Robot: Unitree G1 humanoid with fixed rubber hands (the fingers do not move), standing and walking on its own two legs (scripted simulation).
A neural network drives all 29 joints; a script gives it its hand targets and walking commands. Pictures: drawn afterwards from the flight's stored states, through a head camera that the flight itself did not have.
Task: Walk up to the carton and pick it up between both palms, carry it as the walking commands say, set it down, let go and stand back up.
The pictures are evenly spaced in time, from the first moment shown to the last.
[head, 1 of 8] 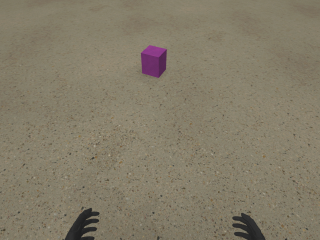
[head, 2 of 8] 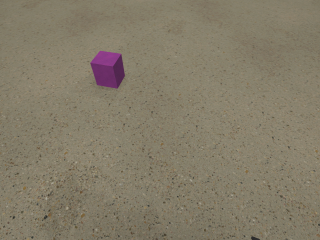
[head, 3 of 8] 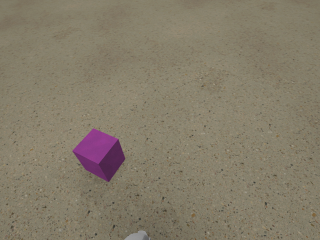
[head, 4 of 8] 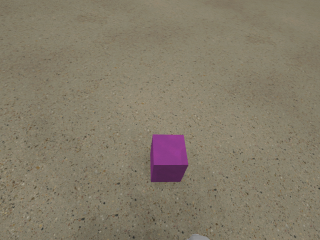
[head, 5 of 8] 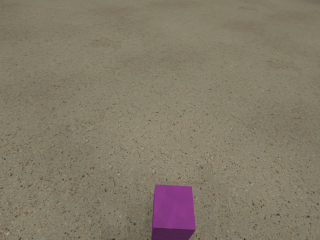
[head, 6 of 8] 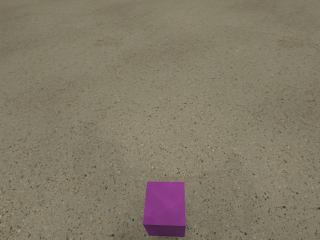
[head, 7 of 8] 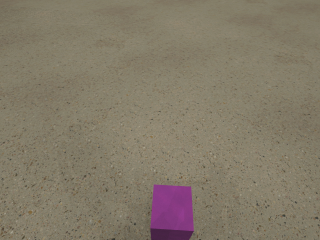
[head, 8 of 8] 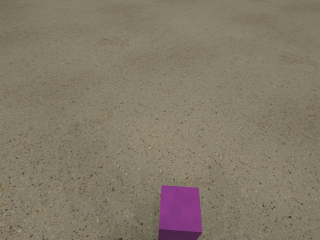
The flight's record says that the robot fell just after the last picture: no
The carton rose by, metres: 0.00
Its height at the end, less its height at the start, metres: +0.00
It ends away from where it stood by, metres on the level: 0.00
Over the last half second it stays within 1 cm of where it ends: yes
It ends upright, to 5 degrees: yes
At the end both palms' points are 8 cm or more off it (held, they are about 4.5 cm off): yes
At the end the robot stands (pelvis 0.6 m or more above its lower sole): yes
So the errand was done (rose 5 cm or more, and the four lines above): no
